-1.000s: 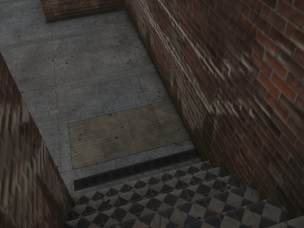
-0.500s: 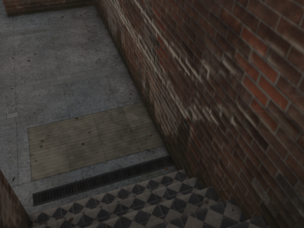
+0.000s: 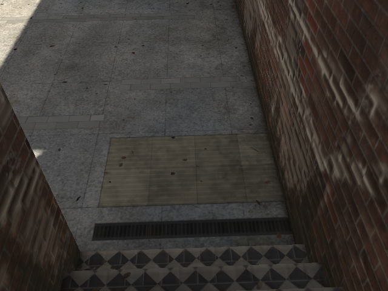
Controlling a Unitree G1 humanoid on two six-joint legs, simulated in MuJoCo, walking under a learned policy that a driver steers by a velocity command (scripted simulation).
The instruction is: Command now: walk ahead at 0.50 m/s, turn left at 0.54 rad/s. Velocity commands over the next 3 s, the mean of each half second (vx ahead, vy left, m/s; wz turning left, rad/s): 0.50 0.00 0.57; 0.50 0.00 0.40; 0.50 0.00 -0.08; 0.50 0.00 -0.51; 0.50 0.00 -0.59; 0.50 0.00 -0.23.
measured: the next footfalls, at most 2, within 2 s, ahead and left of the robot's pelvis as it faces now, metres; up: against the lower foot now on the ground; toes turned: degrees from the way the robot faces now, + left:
left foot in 0.28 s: +0.21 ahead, +0.13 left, -0.20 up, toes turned +17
right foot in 0.62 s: +0.46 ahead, -0.06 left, -0.41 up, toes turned +21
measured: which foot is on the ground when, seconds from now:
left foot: up 0.00-0.26, down 0.28-0.64, up 0.66-1.00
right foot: down 0.00-0.26, up 0.28-0.60, down 0.62-1.00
